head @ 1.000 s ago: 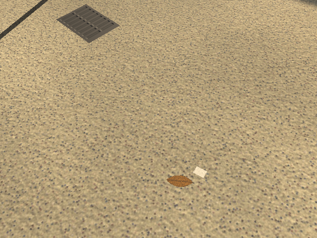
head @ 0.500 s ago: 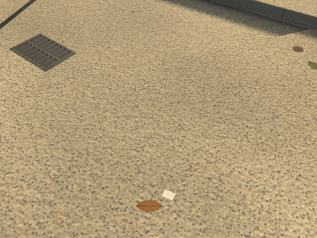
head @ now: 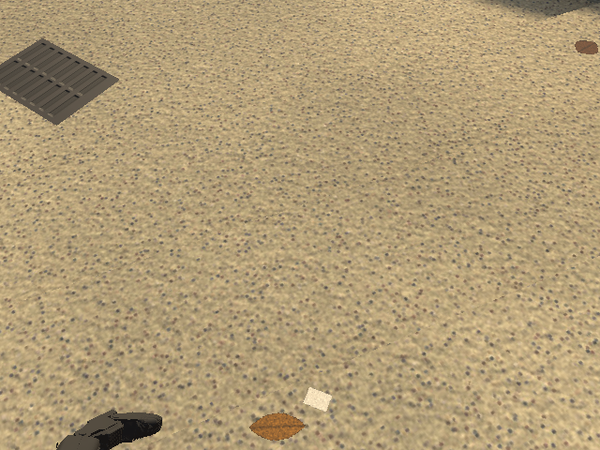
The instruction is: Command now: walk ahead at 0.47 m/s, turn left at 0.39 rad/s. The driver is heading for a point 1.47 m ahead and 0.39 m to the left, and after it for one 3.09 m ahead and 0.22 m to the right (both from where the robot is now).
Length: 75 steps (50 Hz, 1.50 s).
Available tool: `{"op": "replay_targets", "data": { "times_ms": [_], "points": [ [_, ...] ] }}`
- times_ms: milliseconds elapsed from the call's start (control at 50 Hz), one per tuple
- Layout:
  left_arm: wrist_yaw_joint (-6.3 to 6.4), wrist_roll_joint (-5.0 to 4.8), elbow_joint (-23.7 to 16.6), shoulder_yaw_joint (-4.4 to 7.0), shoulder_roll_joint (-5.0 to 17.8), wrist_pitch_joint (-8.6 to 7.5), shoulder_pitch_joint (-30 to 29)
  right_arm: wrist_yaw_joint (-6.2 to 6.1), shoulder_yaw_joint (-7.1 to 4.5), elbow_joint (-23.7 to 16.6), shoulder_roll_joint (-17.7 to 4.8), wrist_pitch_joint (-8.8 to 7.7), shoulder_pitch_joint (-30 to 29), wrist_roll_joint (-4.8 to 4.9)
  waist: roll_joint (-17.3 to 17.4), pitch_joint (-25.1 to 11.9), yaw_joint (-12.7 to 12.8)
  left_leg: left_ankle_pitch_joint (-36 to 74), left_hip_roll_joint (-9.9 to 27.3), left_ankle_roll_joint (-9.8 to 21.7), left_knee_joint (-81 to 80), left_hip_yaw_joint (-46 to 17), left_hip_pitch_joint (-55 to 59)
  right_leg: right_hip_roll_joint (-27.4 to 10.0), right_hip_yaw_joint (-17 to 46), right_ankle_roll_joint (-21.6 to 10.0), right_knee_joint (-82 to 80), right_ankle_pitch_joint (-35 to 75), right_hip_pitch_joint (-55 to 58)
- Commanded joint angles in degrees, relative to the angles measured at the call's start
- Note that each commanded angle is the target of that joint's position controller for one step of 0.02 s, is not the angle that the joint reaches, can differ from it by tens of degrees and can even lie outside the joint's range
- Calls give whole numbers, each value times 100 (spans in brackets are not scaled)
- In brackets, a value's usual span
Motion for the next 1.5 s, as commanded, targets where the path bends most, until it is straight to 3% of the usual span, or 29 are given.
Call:
{"op": "replay_targets", "data": {
  "times_ms": [20, 80, 200, 300, 380, 420, 460, 480, 500, 540, 600, 680, 820, 900, 940, 960, 980, 1000, 1020, 1060, 1080, 1120, 1280, 1360, 1420, 1440, 1460, 1480, 1500],
  "points": [
    [128, 10, 206, 398, 1130, 0, 1963, -28, -191, -587, -880, -56, -221, 37, -944, -1652, 1048, 80, 64, 277, 3303, -30, -3311, -2207, 3142, -695, -1632, -1723, 3840],
    [221, -22, 265, 265, 571, -91, 1350, 101, -212, -667, -611, 56, -677, -156, -613, -389, 650, 627, 533, 229, 2586, 76, -3233, -1774, 1648, -427, -2119, -309, 2300],
    [229, -174, 418, 275, 487, -409, 1130, 365, -224, -946, -321, 268, -1278, -191, -758, -73, 264, 2613, 547, 54, 1439, 534, -3176, -1348, 5, -457, -2632, 142, 1556],
    [197, -169, 546, 307, 685, -517, 1390, 431, -128, -1145, -258, 230, -1876, -153, -588, -14, 429, 3918, 516, 205, -131, 784, -2550, -1544, -666, -430, -2528, 624, 1606],
    [229, -236, 725, 347, 844, -368, 2022, 398, -161, -1303, -401, 155, -2235, -373, -188, 431, 639, 3092, 414, 433, -755, 1031, -2974, -1763, -981, -376, -1706, 2327, 2573],
    [264, -200, 743, 406, 1035, -234, 2125, 365, -209, -1187, -482, 93, -1775, -432, -103, 104, 490, 2621, 1, 613, -880, 1262, -2367, -1616, -1163, -326, -452, 3363, 2742],
    [215, -168, 530, 397, 997, -106, 1800, 195, -407, -612, -841, 16, 0, -441, 366, -807, -310, 3021, -187, 1011, -1228, 853, -235, -979, -1237, -43, 2486, 2189, 1711],
    [174, -74, 315, 270, 363, -74, 2322, 123, -556, -583, -1544, 29, 64, -386, 1584, -1180, 241, 5459, 1411, 1651, -373, -1091, 1635, -190, -876, 209, 4424, -2813, -515],
    [230, -100, 140, 258, 626, -18, 2285, 88, -626, -816, -1786, 54, 306, -195, 1157, -2280, -101, 4372, 2065, 2506, -1055, -2900, 2590, 110, 107, 393, 5413, -2899, -1715],
    [189, -129, -28, 241, 824, -137, 1352, -75, -484, -893, -1209, 144, -321, -83, 69, -1088, 5, 2351, 1861, 2030, -2105, -2535, 1219, -567, 573, 391, 4381, -1597, -2089],
    [141, 59, 64, 232, 711, 132, 1395, -44, -354, -923, -840, 57, -752, -30, -283, -699, 517, 3028, 1356, 1710, -2353, -1835, -506, -802, 598, 556, 3322, -1470, -843],
    [61, 15, -72, 134, 427, 256, 1021, 24, -428, -872, -1078, -24, -747, -79, -145, -502, 544, 3185, 792, 1502, -2453, -1163, -1165, -703, 383, 671, 1899, -743, -440],
    [3, -81, -412, 150, 583, 141, -23, 7, -485, -848, -1050, 10, -367, -111, 147, -283, 98, 2106, 642, 1135, -1934, -1459, -738, -605, 709, 635, 216, 865, -587],
    [-7, -151, -283, 228, 739, 84, 406, -73, -487, -910, -1073, -10, -457, -247, 313, -228, 246, 1457, 703, 850, -1367, -1755, -1084, -572, 674, 530, -407, 562, 548],
    [41, -73, 16, 313, 854, -32, 1278, -73, -463, -859, -1009, -25, -352, -298, -83, -393, 650, 1575, 420, 708, -181, -1567, -1160, -418, 466, 368, -816, 79, 1475],
    [72, 41, 200, 384, 1061, -138, 1973, -36, -390, -837, -738, -76, -252, -252, -595, -767, 918, 1334, -35, 587, 1272, -1099, -1555, -687, 783, 278, -726, -447, 2332],
    [109, 155, 264, 406, 1415, -168, 2697, -32, -256, -922, -185, -112, -101, -242, -1605, -1147, 954, -861, -547, 452, 3402, -510, -2547, -1932, 2367, 101, -664, -758, 3031],
    [111, 8, 451, 543, 1960, -73, 2904, -27, -287, -987, -325, -156, 864, -61, -2536, -1544, 471, -1086, -951, 314, 3987, -259, -4017, -2780, 5299, -689, -1850, -1591, 3794],
    [84, -59, 329, 500, 1401, -25, 2379, -101, -292, -841, -669, -62, 194, -138, -1232, -634, 561, -488, -481, 293, 4438, -335, -4719, -2600, 4952, -760, -2025, -2695, 3318],
    [66, -67, 160, 323, 755, -33, 1748, 37, -288, -958, -727, -48, -892, -228, -337, -22, 669, 589, -99, 246, 3740, -337, -4254, -1695, 2810, -309, -1860, -1173, 2197],
    [109, -79, 234, 292, 748, -55, 1823, 117, -285, -1005, -669, -1, -873, -283, -851, -143, 542, 721, 7, 181, 3369, -288, -3971, -1569, 2420, -307, -1833, -245, 2031],
    [90, -123, 459, 270, 656, -158, 2113, 181, -242, -927, -569, 94, -854, -338, -1065, -353, 494, 867, 2, 97, 3332, -39, -3677, -1361, 1913, -415, -1806, 1233, 1982],
    [149, -226, 951, 211, 529, -142, 2867, 249, 113, -1447, -51, 66, -2785, -205, -747, -75, 840, 2351, 176, -155, 136, 869, -3382, -1019, 865, -498, -2318, 2338, 2223],
    [182, -192, 1157, 221, 661, -96, 3117, 191, 102, -1533, -237, 5, -3058, -168, -604, 9, 819, 2257, 89, 121, -615, 883, -3054, -1363, 930, -545, -2158, 2833, 2823],
    [207, -159, 1234, 228, 716, -36, 3016, 93, 9, -1190, -428, -83, -2133, -203, -602, -500, 370, 1812, -243, 455, -1010, 973, -1752, -1305, 695, -410, -925, 4415, 3088],
    [199, -173, 1222, 207, 681, -16, 2966, 34, -61, -900, -576, -142, -1272, -259, -462, -968, 0, 1964, -147, 662, -1159, 831, -535, -1130, 512, -316, 58, 4179, 2641],
    [185, -203, 1009, 155, 528, -26, 2882, -39, -175, -731, -982, -180, -283, -391, 29, -1648, -365, 1520, 1025, 1011, -1150, -433, 925, -891, 323, -238, 1603, 2365, 1512],
    [155, -341, 962, 75, 38, 3, 3575, -31, -302, -678, -1393, -119, -125, -400, 1232, -2236, -48, 1090, 2539, 1838, -1660, -3079, 2174, 200, -26, -44, 3692, -2050, -442],
    [184, -124, 1030, 273, 762, 42, 3131, 15, -249, -681, -1019, -34, -360, -109, 293, -1742, -76, 734, 2310, 1734, -2017, -3317, 1677, 26, 561, -125, 4035, -2251, -1028]
  ]
}}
